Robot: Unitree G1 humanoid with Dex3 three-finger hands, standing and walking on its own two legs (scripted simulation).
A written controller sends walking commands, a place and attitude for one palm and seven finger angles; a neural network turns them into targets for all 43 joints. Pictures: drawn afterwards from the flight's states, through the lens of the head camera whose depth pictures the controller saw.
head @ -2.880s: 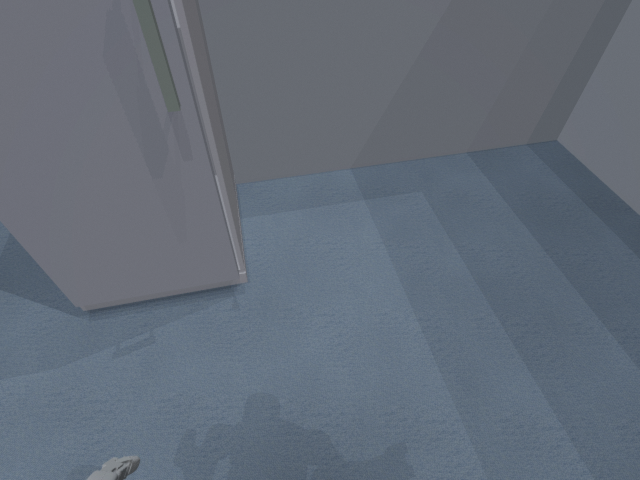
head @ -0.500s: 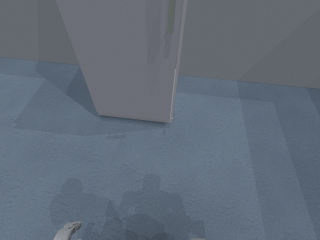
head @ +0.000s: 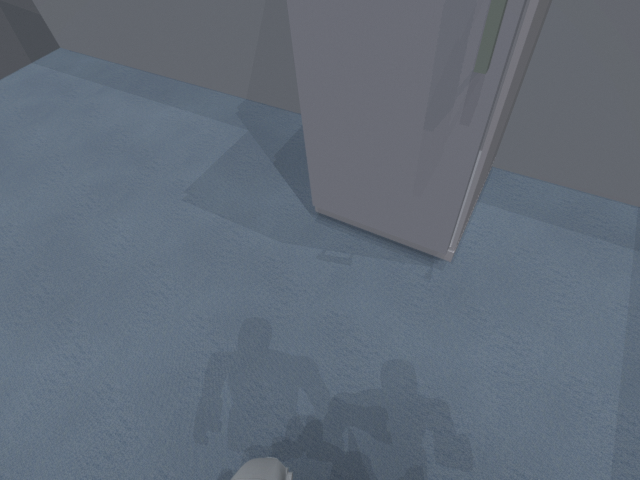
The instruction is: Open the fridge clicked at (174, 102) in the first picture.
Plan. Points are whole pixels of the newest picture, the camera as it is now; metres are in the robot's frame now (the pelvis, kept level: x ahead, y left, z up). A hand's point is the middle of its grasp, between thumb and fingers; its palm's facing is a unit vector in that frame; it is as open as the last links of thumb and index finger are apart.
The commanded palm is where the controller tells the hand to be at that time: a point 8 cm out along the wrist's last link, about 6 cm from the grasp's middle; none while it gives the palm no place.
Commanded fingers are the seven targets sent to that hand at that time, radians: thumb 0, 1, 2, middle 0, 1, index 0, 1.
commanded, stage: walk to a spot facing it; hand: right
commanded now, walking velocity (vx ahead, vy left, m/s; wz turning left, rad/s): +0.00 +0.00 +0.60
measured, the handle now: out of the picture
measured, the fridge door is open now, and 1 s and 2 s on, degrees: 0 0 0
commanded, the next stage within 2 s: none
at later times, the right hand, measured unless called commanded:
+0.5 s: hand out of the picture +0.14 -0.15 -0.17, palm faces -0.22 +0.95 -0.20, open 7.4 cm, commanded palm none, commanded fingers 0.00 -0.90 -0.90 0.20 0.30 0.20 0.30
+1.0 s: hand (400, 316) +0.42 -0.10 -0.18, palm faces -0.52 +0.84 -0.15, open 7.4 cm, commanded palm none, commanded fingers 0.00 -0.90 -0.90 0.20 0.30 0.20 0.30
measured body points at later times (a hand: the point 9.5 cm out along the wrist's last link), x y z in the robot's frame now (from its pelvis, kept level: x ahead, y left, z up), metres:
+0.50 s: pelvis +0.06 +0.03 +0.00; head +0.07 +0.04 +0.45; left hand +0.07 +0.31 -0.14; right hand +0.15 -0.20 -0.15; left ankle -0.02 +0.14 -0.74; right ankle +0.14 -0.10 -0.70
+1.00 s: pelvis +0.24 +0.02 +0.00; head +0.29 +0.00 +0.44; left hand +0.07 +0.19 -0.13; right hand +0.44 -0.15 -0.17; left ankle +0.21 +0.16 -0.66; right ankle +0.19 -0.07 -0.74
